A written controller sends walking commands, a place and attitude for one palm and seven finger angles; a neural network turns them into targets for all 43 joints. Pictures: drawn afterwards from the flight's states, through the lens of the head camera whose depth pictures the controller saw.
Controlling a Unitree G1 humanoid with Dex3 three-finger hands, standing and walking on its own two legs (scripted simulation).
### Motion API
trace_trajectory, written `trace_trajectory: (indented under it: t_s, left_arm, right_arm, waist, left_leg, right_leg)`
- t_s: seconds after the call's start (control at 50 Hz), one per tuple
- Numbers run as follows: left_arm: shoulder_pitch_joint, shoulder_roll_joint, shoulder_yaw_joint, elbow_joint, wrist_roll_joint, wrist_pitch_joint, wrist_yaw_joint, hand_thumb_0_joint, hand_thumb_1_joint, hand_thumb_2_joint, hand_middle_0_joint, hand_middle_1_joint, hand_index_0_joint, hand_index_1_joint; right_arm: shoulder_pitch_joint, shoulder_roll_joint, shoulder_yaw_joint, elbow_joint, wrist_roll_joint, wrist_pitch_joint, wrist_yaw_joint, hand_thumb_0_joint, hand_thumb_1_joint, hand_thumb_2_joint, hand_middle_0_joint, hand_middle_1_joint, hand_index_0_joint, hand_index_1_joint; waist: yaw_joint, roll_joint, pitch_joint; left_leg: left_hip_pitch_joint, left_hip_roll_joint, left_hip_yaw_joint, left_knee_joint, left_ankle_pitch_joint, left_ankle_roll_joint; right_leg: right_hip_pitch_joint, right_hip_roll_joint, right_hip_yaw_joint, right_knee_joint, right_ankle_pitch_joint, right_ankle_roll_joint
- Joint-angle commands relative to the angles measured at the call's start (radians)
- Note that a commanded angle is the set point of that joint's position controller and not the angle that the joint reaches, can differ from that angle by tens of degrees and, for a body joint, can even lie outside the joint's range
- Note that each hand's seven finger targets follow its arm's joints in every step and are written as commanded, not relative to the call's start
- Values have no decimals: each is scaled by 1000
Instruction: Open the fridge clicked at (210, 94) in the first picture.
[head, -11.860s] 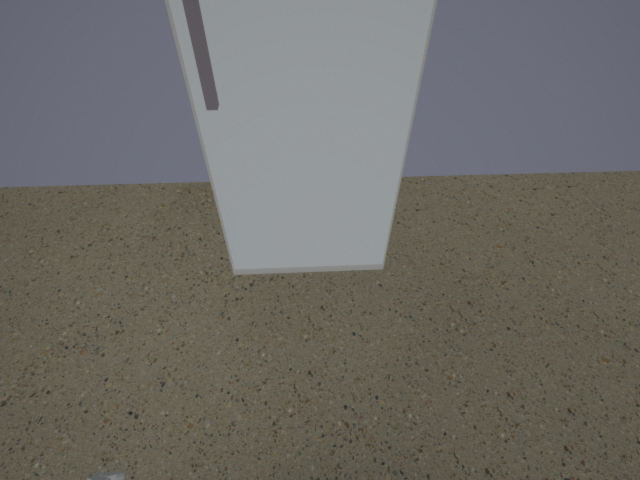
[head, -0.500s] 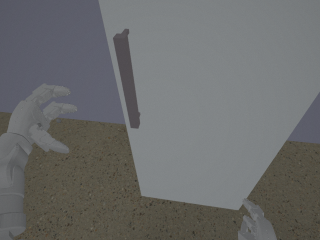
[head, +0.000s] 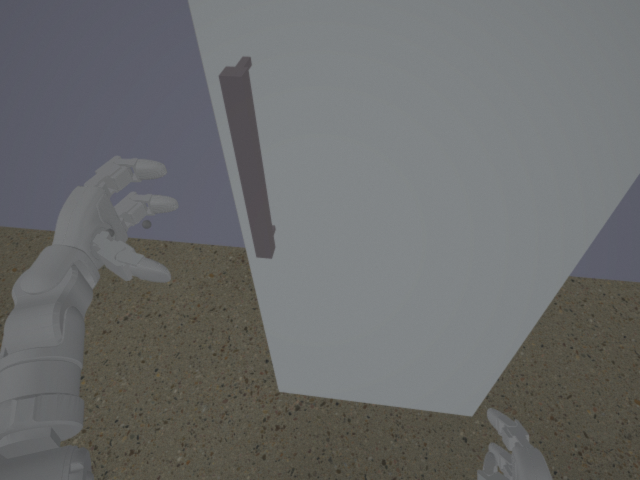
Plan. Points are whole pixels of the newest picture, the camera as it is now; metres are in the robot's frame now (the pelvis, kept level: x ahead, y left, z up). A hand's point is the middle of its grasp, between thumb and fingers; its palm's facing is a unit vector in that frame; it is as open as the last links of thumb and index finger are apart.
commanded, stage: move the hooked fingers beside the handle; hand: left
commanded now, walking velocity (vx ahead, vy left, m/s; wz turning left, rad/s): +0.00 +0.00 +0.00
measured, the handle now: (256, 170) +0.48 +0.12 +0.16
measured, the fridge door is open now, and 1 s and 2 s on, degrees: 0 0 0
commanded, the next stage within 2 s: feel for the door with the fingertips in 1.50 s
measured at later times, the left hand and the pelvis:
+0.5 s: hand (181, 197) +0.40 +0.20 +0.17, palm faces -0.05 -1.00 -0.02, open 14.0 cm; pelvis +0.00 +0.00 +0.00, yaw +0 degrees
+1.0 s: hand (206, 191) +0.42 +0.18 +0.17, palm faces -0.04 -1.00 -0.02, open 14.0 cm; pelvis +0.00 +0.00 +0.00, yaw -1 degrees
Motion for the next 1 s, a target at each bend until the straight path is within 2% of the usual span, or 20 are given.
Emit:
trace_trajectory:
  t_s: [0.0, 0.02, 0.1, 0.12, 0.16, 0.22, 0.28, 0.32, 0.36, 0.48, 0.52, 0.6, 0.62, 0.68, 0.72, 0.78, 0.82, 0.9, 0.94, 0.98]
  left_arm:
    - [-455, 216, 35, -202, -16, -84, 1, 0, -500, 300, -300, -1200, -300, -1200]
    - [-436, 244, 60, -167, -16, -85, 5, 0, -500, 300, -300, -1200, -300, -1200]
    - [-485, 234, 41, -125, -5, -88, 13, 0, -500, 300, -300, -1200, -300, -1200]
    - [-479, 260, 60, -102, -1, -89, 18, 0, -500, 300, -300, -1200, -300, -1200]
    - [-537, 248, 43, -101, 2, -97, 23, 0, -500, 300, -300, -1200, -300, -1200]
    - [-563, 276, 55, -45, 6, -118, 27, 0, -500, 300, -300, -1200, -300, -1200]
    - [-614, 270, 48, -29, 11, -139, 25, 0, -500, 300, -300, -1200, -300, -1200]
    - [-588, 287, 62, 6, 15, -148, 24, 0, -500, 300, -300, -1200, -300, -1200]
    - [-630, 234, 14, -16, 11, -157, 18, 0, -500, 300, -300, -1200, -300, -1200]
    - [-655, 244, 27, 78, 18, -155, 42, 0, -500, 300, -300, -1200, -300, -1200]
    - [-675, 257, 31, 112, 23, -162, 52, 0, -500, 300, -300, -1200, -300, -1200]
    - [-751, 243, 16, 101, 41, -197, 67, 0, -500, 300, -300, -1200, -300, -1200]
    - [-752, 256, 22, 108, 42, -205, 71, 0, -500, 300, -300, -1200, -300, -1200]
    - [-770, 229, 12, 128, 42, -215, 73, 0, -500, 300, -300, -1200, -300, -1200]
    - [-699, 243, 29, 163, 43, -212, 76, 0, -500, 300, -300, -1200, -300, -1200]
    - [-682, 200, 0, 136, 45, -204, 77, 0, -500, 300, -300, -1200, -300, -1200]
    - [-662, 209, 11, 167, 41, -197, 84, 0, -500, 300, -300, -1200, -300, -1200]
    - [-759, 204, -2, 69, 47, -214, 95, 0, -500, 300, -300, -1200, -300, -1200]
    - [-724, 263, 52, 27, 48, -229, 103, 0, -500, 300, -300, -1200, -300, -1200]
    - [-710, 208, 12, 27, 42, -223, 97, 0, -500, 300, -300, -1200, -300, -1200]
  right_arm:
    - [-94, -124, -52, -144, -1, -47, -9, 0, -900, -900, 200, 300, 200, 300]
    - [-81, -129, -55, -133, -2, -42, -8, 0, -900, -900, 200, 300, 200, 300]
    - [-78, -131, -55, -131, -1, -31, -9, 0, -900, -900, 200, 300, 200, 300]
    - [-69, -136, -59, -125, -2, -26, -8, 0, -900, -900, 200, 300, 200, 300]
    - [-68, -133, -59, -127, -1, -22, -8, 0, -900, -900, 200, 300, 200, 300]
    - [-47, -142, -61, -114, -5, -13, -8, 0, -900, -900, 200, 300, 200, 300]
    - [-37, -141, -62, -111, -6, -12, -7, 0, -900, -900, 200, 300, 200, 300]
    - [-24, -146, -66, -107, -9, -7, -4, 0, -900, -900, 200, 300, 200, 300]
    - [-26, -142, -68, -112, -4, -7, -1, 0, -900, -900, 200, 300, 200, 300]
    - [6, -150, -74, -91, -6, 6, 2, 0, -900, -900, 200, 300, 200, 300]
    - [19, -157, -76, -82, -8, 13, 2, 0, -900, -900, 200, 300, 200, 300]
    - [30, -149, -76, -82, -12, 15, 8, 0, -900, -900, 200, 300, 200, 300]
    - [41, -154, -79, -78, -13, 20, 9, 0, -900, -900, 200, 300, 200, 300]
    - [48, -152, -82, -74, -15, 20, 13, 0, -900, -900, 200, 300, 200, 300]
    - [55, -156, -83, -77, -15, 30, 17, 0, -900, -900, 200, 300, 200, 300]
    - [38, -149, -83, -96, -10, 35, 22, 0, -900, -900, 200, 300, 200, 300]
    - [46, -155, -85, -94, -10, 44, 19, 0, -900, -900, 200, 300, 200, 300]
    - [35, -145, -84, -101, -11, 44, 16, 0, -900, -900, 200, 300, 200, 300]
    - [37, -147, -84, -101, -14, 44, 15, 0, -900, -900, 200, 300, 200, 300]
    - [27, -140, -82, -101, -11, 42, 15, 0, -900, -900, 200, 300, 200, 300]
  waist:
    - [-18, 32, -231]
    - [-16, -40, -226]
    - [-19, 18, -217]
    - [-16, -36, -227]
    - [-24, 15, -232]
    - [-28, -47, -236]
    - [-34, 19, -259]
    - [-26, -10, -264]
    - [-36, 28, -274]
    - [-38, -9, -256]
    - [-42, -71, -247]
    - [-47, 33, -294]
    - [-48, -24, -308]
    - [-49, 21, -321]
    - [-34, -45, -309]
    - [-34, -1, -284]
    - [-36, -82, -256]
    - [-47, 4, -305]
    - [-31, -6, -351]
    - [-40, -8, -330]
  left_leg:
    - [224, -6, -68, -28, 221, 31]
    - [209, -1, -66, -25, 222, 35]
    - [194, -7, -65, -27, 203, 30]
    - [185, -2, -62, -23, 210, 34]
    - [189, -6, -61, -25, 207, 33]
    - [171, -2, -63, -19, 208, 37]
    - [187, -7, -62, -14, 220, 36]
    - [176, -3, -61, -9, 236, 38]
    - [195, -5, -58, -9, 238, 36]
    - [171, -3, -62, -6, 218, 36]
    - [146, 0, -57, -5, 208, 41]
    - [184, -4, -59, 2, 233, 35]
    - [177, 1, -61, 6, 251, 38]
    - [195, 0, -60, 10, 276, 34]
    - [161, 0, -54, 8, 279, 37]
    - [158, -1, -49, 2, 260, 34]
    - [133, 3, -48, 1, 246, 41]
    - [181, -1, -48, 4, 254, 38]
    - [204, 1, -51, 3, 301, 40]
    - [212, 3, -49, 1, 296, 37]
  right_leg:
    - [-91, 6, 27, -66, 313, -7]
    - [-82, 7, 28, -73, 322, -4]
    - [-93, 4, 30, -65, 306, -7]
    - [-80, 4, 32, -68, 315, -4]
    - [-85, 3, 36, -66, 313, -5]
    - [-73, 2, 38, -65, 321, -4]
    - [-78, 4, 41, -57, 335, -7]
    - [-66, 3, 39, -52, 348, -7]
    - [-84, 6, 40, -48, 354, -7]
    - [-108, 9, 38, -48, 327, -7]
    - [-103, 8, 40, -51, 322, -2]
    - [-109, 9, 45, -38, 335, -8]
    - [-90, 10, 41, -34, 350, -7]
    - [-102, 12, 43, -27, 378, -9]
    - [-73, 11, 38, -25, 391, -7]
    - [-95, 13, 39, -25, 376, -7]
    - [-95, 14, 36, -32, 365, -3]
    - [-99, 15, 46, -31, 369, -5]
    - [-56, 17, 48, -26, 410, -6]
    - [-73, 20, 43, -31, 403, -4]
